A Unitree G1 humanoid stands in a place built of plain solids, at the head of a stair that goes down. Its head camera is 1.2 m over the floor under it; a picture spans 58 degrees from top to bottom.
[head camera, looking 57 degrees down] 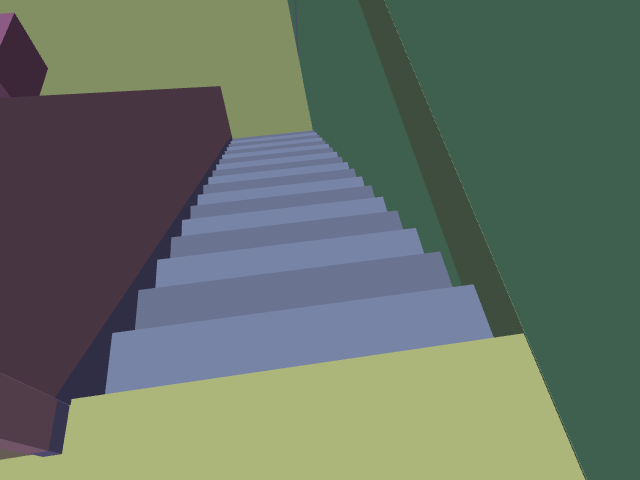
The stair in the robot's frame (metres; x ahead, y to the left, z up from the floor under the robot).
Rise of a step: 0.19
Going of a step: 0.26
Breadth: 1.27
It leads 8 degrees to the left of straight ahead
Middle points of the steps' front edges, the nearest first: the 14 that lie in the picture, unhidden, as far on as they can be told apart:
0.37 0.04 0.00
0.62 0.07 -0.19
0.88 0.11 -0.39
1.14 0.15 -0.58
1.40 0.19 -0.78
1.65 0.22 -0.97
1.91 0.26 -1.17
2.17 0.30 -1.36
2.42 0.34 -1.56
2.68 0.38 -1.75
2.94 0.41 -1.94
3.20 0.45 -2.14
3.45 0.49 -2.33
3.71 0.53 -2.53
